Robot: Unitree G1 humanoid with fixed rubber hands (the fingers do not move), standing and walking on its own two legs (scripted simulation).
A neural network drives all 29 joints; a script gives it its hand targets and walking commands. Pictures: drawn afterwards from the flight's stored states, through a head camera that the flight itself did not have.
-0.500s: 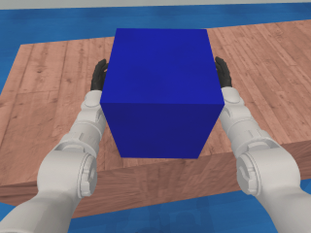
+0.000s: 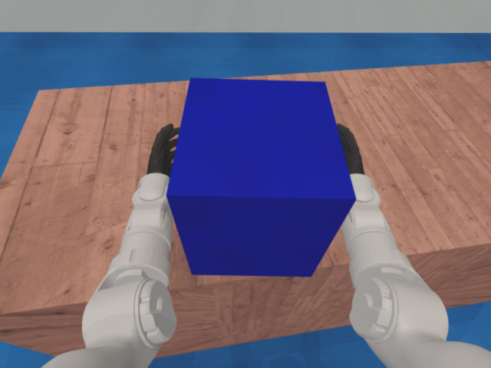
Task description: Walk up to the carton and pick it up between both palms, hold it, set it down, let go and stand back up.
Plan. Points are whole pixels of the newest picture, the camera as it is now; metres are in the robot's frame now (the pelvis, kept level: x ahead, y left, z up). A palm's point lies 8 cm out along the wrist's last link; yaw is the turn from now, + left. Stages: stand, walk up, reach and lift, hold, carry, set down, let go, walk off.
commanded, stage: reach and lift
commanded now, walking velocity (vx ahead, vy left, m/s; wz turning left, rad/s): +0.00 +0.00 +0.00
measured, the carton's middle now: (254, 183) +0.41 +0.02 +0.05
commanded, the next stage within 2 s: none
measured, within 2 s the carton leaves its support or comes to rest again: leaves its support in 1.74 s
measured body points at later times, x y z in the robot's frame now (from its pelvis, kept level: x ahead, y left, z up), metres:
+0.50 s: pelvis +0.00 +0.00 +0.00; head +0.04 +0.02 +0.45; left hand +0.42 +0.18 +0.08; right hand +0.43 -0.14 +0.09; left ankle -0.01 +0.11 -0.75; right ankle -0.03 -0.12 -0.75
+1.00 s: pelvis +0.00 +0.00 +0.00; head +0.04 +0.02 +0.45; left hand +0.42 +0.18 +0.08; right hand +0.43 -0.14 +0.09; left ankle -0.01 +0.11 -0.75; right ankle -0.03 -0.12 -0.75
